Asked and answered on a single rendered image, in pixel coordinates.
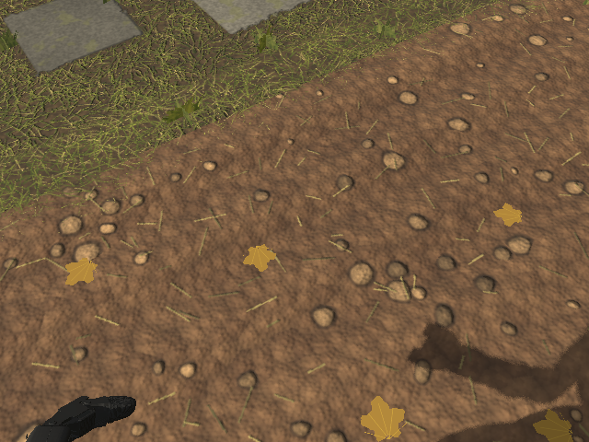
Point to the robot left hand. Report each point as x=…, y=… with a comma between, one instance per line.
x=80, y=416

